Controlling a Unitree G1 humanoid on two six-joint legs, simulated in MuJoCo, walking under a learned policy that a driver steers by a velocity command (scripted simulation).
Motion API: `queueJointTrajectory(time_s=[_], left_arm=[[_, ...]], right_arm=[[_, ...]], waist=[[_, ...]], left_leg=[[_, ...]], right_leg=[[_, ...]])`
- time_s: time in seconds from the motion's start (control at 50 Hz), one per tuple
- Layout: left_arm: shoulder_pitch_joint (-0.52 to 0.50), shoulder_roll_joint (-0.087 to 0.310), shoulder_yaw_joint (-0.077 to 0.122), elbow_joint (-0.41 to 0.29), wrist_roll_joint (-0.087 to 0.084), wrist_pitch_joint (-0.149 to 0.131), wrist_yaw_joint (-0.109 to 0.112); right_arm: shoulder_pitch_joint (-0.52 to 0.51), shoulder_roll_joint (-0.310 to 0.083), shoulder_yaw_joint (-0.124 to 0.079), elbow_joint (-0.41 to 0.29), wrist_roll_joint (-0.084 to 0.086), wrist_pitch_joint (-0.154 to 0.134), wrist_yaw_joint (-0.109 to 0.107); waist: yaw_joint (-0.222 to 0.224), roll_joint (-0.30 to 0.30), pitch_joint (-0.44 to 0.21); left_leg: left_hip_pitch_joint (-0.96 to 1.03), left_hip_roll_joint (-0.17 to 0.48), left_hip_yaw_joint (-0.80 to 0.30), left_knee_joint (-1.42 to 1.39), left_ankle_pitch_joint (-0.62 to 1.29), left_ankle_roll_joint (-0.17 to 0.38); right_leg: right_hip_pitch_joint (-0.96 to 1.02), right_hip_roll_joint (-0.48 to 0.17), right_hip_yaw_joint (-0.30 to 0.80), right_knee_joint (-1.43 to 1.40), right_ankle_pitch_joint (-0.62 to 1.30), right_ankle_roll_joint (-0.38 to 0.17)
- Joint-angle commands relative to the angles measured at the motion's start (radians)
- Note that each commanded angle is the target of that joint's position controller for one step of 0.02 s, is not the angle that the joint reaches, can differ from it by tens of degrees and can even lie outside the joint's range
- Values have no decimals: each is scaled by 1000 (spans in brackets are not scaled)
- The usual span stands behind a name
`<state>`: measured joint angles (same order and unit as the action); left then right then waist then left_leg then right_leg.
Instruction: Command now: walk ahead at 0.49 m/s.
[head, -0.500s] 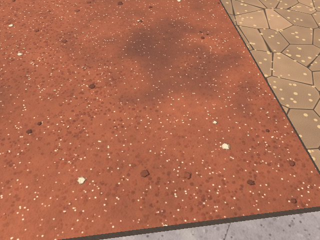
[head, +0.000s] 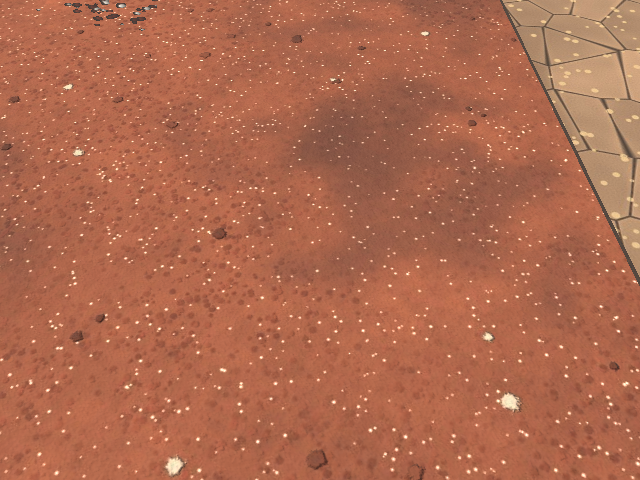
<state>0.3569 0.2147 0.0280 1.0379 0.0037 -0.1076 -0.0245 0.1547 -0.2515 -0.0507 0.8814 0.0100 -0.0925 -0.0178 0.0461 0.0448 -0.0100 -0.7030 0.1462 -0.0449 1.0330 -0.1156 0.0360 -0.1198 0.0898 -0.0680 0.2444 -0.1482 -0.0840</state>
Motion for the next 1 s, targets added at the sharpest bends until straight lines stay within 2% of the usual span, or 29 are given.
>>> queueJointTrajectory(time_s=[0.02, 0.12, 0.18, 0.22, 0.24, 0.26, 0.28, 0.3, 0.32, 0.34, 0.36, 0.38, 0.42, 0.46, 0.5, 0.54, 0.62, 0.72, 0.78, 0.8, 0.82, 0.84, 0.86, 0.88, 0.9, 0.92, 0.94, 0.96, 1.0], left_arm=[[-25, 144, 22, -61, -6, -9, 20], [75, 168, 28, -32, -22, 4, 25], [101, 173, 34, -16, -23, 21, 30], [78, 189, 41, -20, -22, 30, 33], [52, 194, 42, -28, -20, 35, 33], [37, 171, 33, -37, -12, 40, 32], [43, 133, 14, -67, 7, 37, 31], [173, -9, -23, -61, -6, 12, 18], [110, 108, 2, -54, -31, -13, 15], [10, 164, 18, -89, -50, -26, 13], [-42, 163, 20, -102, -45, -27, 22], [-64, 151, 27, -105, -29, -20, 28], [-21, 106, 29, -97, -24, 8, 29], [-31, 90, 31, -103, -21, 25, 33], [-108, 97, 36, -132, -13, 31, 35], [-185, 92, 37, -157, -8, 30, 33], [-322, 74, 30, -194, -13, 21, 22], [-459, 81, 25, -249, -22, 6, -1], [-414, 118, 37, -251, -23, -13, -13], [-342, 142, 50, -233, -23, -17, -11], [-186, 186, 75, -185, -22, -20, -3], [10, 261, 97, -149, -5, -22, 7], [94, 333, 113, -125, 3, -12, 7], [81, 234, 86, -135, 0, -12, 7], [-6, 179, 69, -151, -5, -14, 11], [-89, 149, 58, -165, -5, -15, 11], [-145, 120, 51, -165, -1, -16, 8], [-169, 102, 46, -159, 8, -20, 8], [-175, 99, 50, -143, 9, -22, 10]], right_arm=[[-22, -26, -3, -51, -4, -4, 4], [-195, -24, 7, -99, 10, -11, 27], [-245, -37, 7, -131, 14, -21, 49], [-193, -65, -3, -128, 14, -29, 57], [-103, -93, -19, -105, 12, -31, 56], [79, -142, -46, -48, 12, -32, 50], [280, -231, -69, -9, -1, -29, 40], [326, -276, -76, 13, -9, -24, 49], [301, -170, -48, 4, -6, -26, 50], [202, -131, -35, -15, -1, -28, 47], [108, -110, -25, -35, -3, -28, 49], [64, -85, -18, -39, -10, -29, 53], [61, -53, -10, -21, -18, -32, 59], [97, -78, -15, 3, -15, -36, 52], [133, -105, -22, 20, -16, -32, 40], [167, -108, -22, 32, -13, -24, 27], [222, -122, -22, 54, -4, -16, 15], [302, -126, -27, 99, 7, 3, 9], [274, -151, -40, 94, 12, 16, 1], [248, -159, -42, 86, 12, 20, 1], [230, -137, -34, 77, 6, 22, 2], [219, -96, -16, 47, -7, 22, 4], [360, 47, 20, 43, 3, 4, 10], [333, -46, -1, 56, 27, -13, 10], [245, -115, -22, 26, 45, -17, 8], [193, -115, -25, 12, 40, -14, 1], [165, -104, -32, 6, 26, -6, -4], [188, -82, -37, 8, 24, 9, -3], [209, -38, -38, 5, 28, 36, 1]], waist=[[-30, -78, 67], [32, -88, 94], [31, -98, 106], [-12, -119, 70], [-66, -129, 15], [-147, -116, -91], [-205, 8, -254], [-129, 283, -378], [-158, 165, -332], [-137, 114, -191], [-100, 18, -120], [-73, -10, -69], [-27, 22, -48], [-16, 17, -15], [-28, 2, 17], [-46, 2, 34], [-87, 11, 63], [-120, 14, 111], [-72, 38, 80], [-27, 49, 39], [45, 38, -57], [114, -41, -217], [55, -318, -365], [76, -282, -373], [63, -225, -224], [32, -149, -141], [4, -117, -76], [-31, -148, -52], [-55, -149, -15]], left_leg=[[-6, 8, 5, -195, 161, -16], [22, -44, 44, -424, 211, -18], [12, -58, 40, -490, 125, 11], [118, -88, 60, -523, 52, 41], [252, -123, 90, -537, 37, 61], [490, -139, 96, -537, 52, 94], [814, 62, -140, -524, 63, 166], [1125, 262, -620, -662, -135, 316], [1085, 236, -661, -724, -201, 272], [945, 208, -501, -737, -126, 225], [789, 172, -376, -764, 3, 206], [673, 136, -292, -797, 78, 198], [573, 84, -193, -853, 120, 190], [538, 74, -137, -884, 181, 202], [551, 76, -110, -906, 207, 206], [576, 69, -85, -916, 202, 195], [599, 42, -26, -931, 159, 165], [719, 89, -59, -873, 146, 163], [743, 113, -99, -791, 223, 143], [727, 96, -93, -717, 345, 130], [672, 38, -59, -550, 438, 103], [477, -36, -8, -250, 247, 63], [77, -201, 37, 114, -334, -6], [-15, -169, -105, 269, -457, 3], [-77, -120, -98, 305, -382, 16], [-46, -67, -71, 279, -288, 19], [-1, -36, -66, 230, -225, 20], [61, -8, -73, 195, -184, 23], [98, 4, -61, 163, -154, 25]], right_leg=[[-67, -272, 175, -148, 176, -147], [57, -290, 151, -119, 140, -123], [165, -339, 165, -58, 175, -110], [193, -350, 161, 16, 322, -91], [184, -327, 135, 119, 494, -74], [117, -270, 93, 322, 582, -47], [-107, -199, 39, 665, 312, -9], [-501, -15, 76, 984, -364, 45], [-607, -68, 208, 1100, -402, 21], [-655, -119, 184, 1104, -307, 4], [-607, -173, 155, 1062, -210, 8], [-564, -203, 148, 1005, -155, 14], [-474, -233, 147, 934, -105, 20], [-492, -239, 132, 881, -73, 34], [-568, -246, 128, 789, 9, 52], [-616, -244, 123, 676, 104, 64], [-579, -207, 88, 450, 253, 66], [-588, -178, 89, 309, 197, 53], [-459, -148, 86, 252, 106, 33], [-339, -120, 63, 236, 84, 20], [-120, -104, 49, 231, 85, -4], [198, -264, 209, 264, 81, -65], [555, -515, 647, 173, -74, -206], [519, -512, 766, 81, -172, -193], [387, -486, 609, 64, -162, -142], [235, -456, 482, 37, -93, -115], [105, -418, 385, -4, -36, -97], [26, -389, 305, -38, -3, -84], [-46, -366, 202, -87, 45, -89]])
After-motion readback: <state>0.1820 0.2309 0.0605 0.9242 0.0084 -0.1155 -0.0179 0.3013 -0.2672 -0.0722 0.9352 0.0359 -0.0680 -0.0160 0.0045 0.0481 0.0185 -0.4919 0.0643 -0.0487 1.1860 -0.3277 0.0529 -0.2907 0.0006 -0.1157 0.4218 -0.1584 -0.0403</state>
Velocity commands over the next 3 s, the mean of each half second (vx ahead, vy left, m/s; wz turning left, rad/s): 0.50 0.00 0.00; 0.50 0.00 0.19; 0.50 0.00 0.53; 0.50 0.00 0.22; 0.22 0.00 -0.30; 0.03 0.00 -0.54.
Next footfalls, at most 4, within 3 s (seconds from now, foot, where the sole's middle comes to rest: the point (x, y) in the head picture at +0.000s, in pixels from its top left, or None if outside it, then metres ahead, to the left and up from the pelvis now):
0.26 left None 0.34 0.16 -0.78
0.84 right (393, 423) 0.65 -0.09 -0.78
1.40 left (261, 334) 0.87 0.23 -0.78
1.94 right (288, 221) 1.25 0.19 -0.78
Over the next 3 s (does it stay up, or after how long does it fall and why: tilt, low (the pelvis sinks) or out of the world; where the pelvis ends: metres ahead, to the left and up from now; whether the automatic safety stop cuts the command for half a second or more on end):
stays up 1.25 0.27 0.00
